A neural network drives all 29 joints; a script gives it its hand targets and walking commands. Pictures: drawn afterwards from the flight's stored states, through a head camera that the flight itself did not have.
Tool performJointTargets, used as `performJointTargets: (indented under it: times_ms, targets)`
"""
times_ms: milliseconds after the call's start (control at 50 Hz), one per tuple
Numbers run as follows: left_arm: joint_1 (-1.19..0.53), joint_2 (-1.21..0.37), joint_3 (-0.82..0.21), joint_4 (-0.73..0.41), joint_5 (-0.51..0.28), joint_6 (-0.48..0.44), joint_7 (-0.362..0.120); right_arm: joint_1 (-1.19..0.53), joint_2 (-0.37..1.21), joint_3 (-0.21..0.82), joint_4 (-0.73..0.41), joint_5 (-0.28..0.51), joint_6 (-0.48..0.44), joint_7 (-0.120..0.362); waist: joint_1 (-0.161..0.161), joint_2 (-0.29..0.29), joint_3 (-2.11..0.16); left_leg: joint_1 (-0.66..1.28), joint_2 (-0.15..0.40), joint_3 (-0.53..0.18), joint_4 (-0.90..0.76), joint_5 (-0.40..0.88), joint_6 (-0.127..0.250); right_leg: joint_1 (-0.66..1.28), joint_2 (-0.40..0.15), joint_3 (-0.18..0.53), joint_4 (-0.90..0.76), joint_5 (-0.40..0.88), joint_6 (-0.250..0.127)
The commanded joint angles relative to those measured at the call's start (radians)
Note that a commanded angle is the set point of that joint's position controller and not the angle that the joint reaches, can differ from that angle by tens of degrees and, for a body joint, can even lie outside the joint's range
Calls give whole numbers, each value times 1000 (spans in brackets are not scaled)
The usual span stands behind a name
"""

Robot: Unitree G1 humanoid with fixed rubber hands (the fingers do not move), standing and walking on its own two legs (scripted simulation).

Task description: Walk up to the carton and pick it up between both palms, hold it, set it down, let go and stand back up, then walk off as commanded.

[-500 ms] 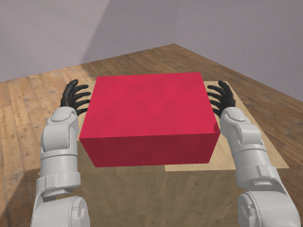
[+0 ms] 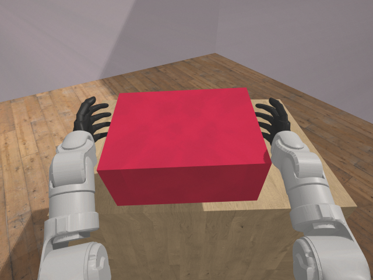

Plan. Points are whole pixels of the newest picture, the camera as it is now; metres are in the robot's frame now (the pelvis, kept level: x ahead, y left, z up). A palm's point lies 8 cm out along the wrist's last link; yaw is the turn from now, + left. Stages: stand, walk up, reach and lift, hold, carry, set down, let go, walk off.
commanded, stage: hold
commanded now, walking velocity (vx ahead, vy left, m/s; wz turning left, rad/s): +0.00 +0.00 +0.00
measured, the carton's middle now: (184, 144) +0.41 +0.02 +0.13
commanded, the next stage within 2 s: none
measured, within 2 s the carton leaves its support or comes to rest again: neither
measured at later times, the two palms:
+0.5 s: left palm (85, 135) +0.36 +0.22 +0.19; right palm (279, 135) +0.37 -0.18 +0.18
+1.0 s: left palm (85, 135) +0.36 +0.22 +0.19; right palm (279, 135) +0.37 -0.18 +0.19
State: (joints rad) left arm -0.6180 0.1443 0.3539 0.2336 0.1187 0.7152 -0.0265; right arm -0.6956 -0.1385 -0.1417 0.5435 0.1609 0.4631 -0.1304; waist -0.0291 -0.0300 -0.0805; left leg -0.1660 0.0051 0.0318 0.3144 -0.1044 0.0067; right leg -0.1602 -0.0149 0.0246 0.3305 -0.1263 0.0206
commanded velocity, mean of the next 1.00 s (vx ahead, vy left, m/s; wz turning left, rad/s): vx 0.00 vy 0.00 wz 0.00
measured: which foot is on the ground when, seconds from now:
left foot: down 0.00-1.00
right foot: down 0.00-1.00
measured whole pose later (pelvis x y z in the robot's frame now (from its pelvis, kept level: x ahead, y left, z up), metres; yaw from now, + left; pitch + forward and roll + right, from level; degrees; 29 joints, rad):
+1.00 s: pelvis +0.00 +0.00 +0.00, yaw +0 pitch -3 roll +0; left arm -0.62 0.14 0.35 0.21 0.13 0.73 -0.04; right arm -0.69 -0.14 -0.14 0.50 0.15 0.48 -0.13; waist -0.03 -0.03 -0.06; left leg -0.17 0.01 0.03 0.31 -0.10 0.01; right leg -0.16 -0.01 0.02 0.33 -0.12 0.02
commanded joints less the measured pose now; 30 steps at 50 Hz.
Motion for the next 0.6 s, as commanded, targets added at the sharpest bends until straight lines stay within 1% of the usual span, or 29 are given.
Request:
performJointTargets:
  times_ms: [0,20,40,80,100,120,160,200,220,240,260,280,300,320,340,360,380,400,420,440,460,480,500,520,540,560,580]
  targets:
    - [-637,-462,-425,-204,-95,-52,-210,-687,353,297,-428,130,-54,214,-31,71,-443,172,-35,-11,-35,103,-52,222,72,-58,-86,106,-37]
    - [-648,-459,-444,-242,-106,-58,-207,-692,356,310,-470,141,-63,211,-33,83,-499,189,-36,-11,-23,141,-58,241,75,-61,-77,143,-35]
    - [-622,-462,-438,-236,-107,-56,-205,-703,357,316,-488,148,-64,207,-25,77,-504,190,-37,-11,-18,159,-57,252,77,-61,-74,154,-35]
    - [-631,-476,-471,-290,-129,-64,-196,-687,354,329,-513,159,-66,208,-36,85,-540,223,-32,-21,-6,213,-71,246,84,-62,-67,190,-36]
    - [-629,-465,-465,-270,-132,-67,-195,-688,349,329,-513,161,-61,207,-27,76,-531,226,-34,-16,-5,215,-66,237,85,-58,-74,194,-35]
    - [-627,-461,-465,-281,-121,-64,-194,-664,349,336,-497,164,-58,205,-29,92,-524,224,-38,-16,1,228,-71,244,84,-59,-72,202,-36]
    - [-578,-439,-432,-247,-96,-48,-199,-642,332,335,-494,159,-47,203,-25,72,-487,216,-41,-12,-5,205,-61,248,82,-56,-83,192,-34]
    - [-583,-437,-421,-242,-93,-47,-203,-632,330,327,-477,155,-42,204,-27,70,-467,207,-40,-14,-14,179,-57,236,77,-53,-88,170,-35]
    - [-566,-443,-430,-235,-94,-41,-206,-621,321,316,-470,146,-41,204,-39,80,-443,203,-39,-13,-18,169,-63,229,76,-57,-87,161,-39]
    - [-601,-444,-424,-225,-91,-43,-209,-631,331,309,-445,141,-38,204,-38,80,-422,186,-39,-13,-23,137,-63,222,75,-57,-87,130,-38]
    - [-585,-437,-404,-200,-78,-38,-215,-630,334,311,-435,140,-35,206,-28,68,-398,171,-39,-9,-32,114,-54,229,73,-55,-91,116,-38]
    - [-611,-446,-419,-200,-81,-41,-215,-639,332,290,-415,130,-36,207,-43,82,-392,160,-37,-13,-40,84,-60,213,70,-57,-90,87,-40]
    - [-602,-444,-411,-200,-76,-40,-215,-661,340,307,-436,136,-41,210,-27,68,-418,168,-34,-11,-38,103,-53,224,73,-58,-88,105,-40]
    - [-585,-435,-411,-213,-81,-39,-215,-641,337,310,-443,138,-40,208,-28,65,-426,164,-39,-10,-30,125,-54,244,71,-55,-84,134,-39]
    - [-592,-448,-411,-227,-79,-39,-216,-642,341,312,-446,140,-39,208,-31,75,-441,183,-38,-12,-32,134,-56,239,72,-58,-85,134,-38]
    - [-597,-441,-412,-206,-86,-38,-217,-664,331,306,-457,140,-42,208,-31,67,-432,170,-37,-13,-32,117,-54,231,70,-57,-87,117,-35]
    - [-630,-428,-411,-209,-80,-43,-216,-658,339,304,-428,131,-41,209,-27,78,-420,165,-39,-9,-37,91,-52,218,67,-57,-89,91,-36]
    - [-641,-433,-411,-217,-93,-50,-214,-681,348,304,-461,138,-48,213,-19,59,-453,161,-39,-10,-37,87,-48,227,70,-57,-86,88,-35]
    - [-631,-450,-424,-213,-100,-51,-212,-693,347,306,-467,137,-49,215,-22,70,-459,157,-33,-13,-42,86,-51,229,72,-59,-83,91,-38]
    - [-637,-453,-438,-248,-105,-55,-208,-678,357,318,-476,144,-55,216,-26,73,-482,168,-34,-15,-33,110,-54,238,72,-56,-77,123,-39]
    - [-621,-440,-431,-240,-99,-55,-204,-685,346,322,-502,143,-57,215,-16,67,-501,174,-35,-12,-31,124,-51,239,74,-58,-77,131,-35]
    - [-639,-445,-451,-262,-118,-59,-201,-678,345,317,-502,140,-58,212,-33,75,-528,192,-37,-14,-22,144,-59,236,74,-59,-76,151,-35]
    - [-624,-459,-460,-260,-120,-58,-199,-695,342,323,-525,144,-61,210,-31,79,-546,202,-35,-15,-16,162,-60,236,75,-60,-76,157,-35]
    - [-614,-456,-452,-240,-116,-57,-199,-681,337,319,-497,145,-56,213,-29,72,-503,207,-32,-17,-20,149,-62,213,78,-61,-80,136,-39]
    - [-624,-460,-460,-256,-122,-60,-199,-670,346,324,-506,143,-58,212,-34,75,-514,206,-33,-18,-18,145,-60,224,76,-59,-76,152,-38]
    - [-618,-466,-462,-281,-118,-61,-197,-636,349,327,-485,146,-55,213,-35,90,-506,209,-34,-19,-15,173,-66,227,78,-58,-73,167,-39]
    - [-592,-456,-448,-254,-106,-52,-199,-645,336,328,-490,148,-50,213,-30,90,-485,208,-32,-18,-17,166,-63,223,78,-57,-77,159,-39]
